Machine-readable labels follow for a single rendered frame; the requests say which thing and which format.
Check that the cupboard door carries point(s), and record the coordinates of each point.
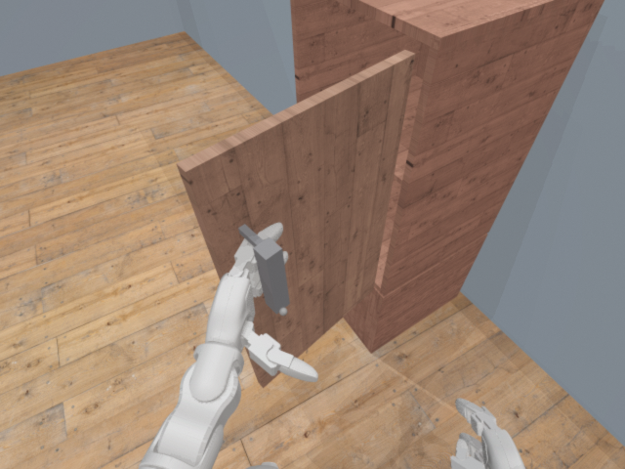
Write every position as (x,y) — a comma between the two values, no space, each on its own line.
(324,169)

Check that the robot left forearm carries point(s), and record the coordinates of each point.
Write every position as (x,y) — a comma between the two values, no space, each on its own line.
(192,434)

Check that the robot left hand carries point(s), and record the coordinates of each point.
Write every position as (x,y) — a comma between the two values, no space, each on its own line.
(233,304)

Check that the robot right hand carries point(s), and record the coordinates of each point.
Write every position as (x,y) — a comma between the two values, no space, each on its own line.
(496,450)

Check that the handle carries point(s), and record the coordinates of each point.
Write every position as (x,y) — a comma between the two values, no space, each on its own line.
(270,261)

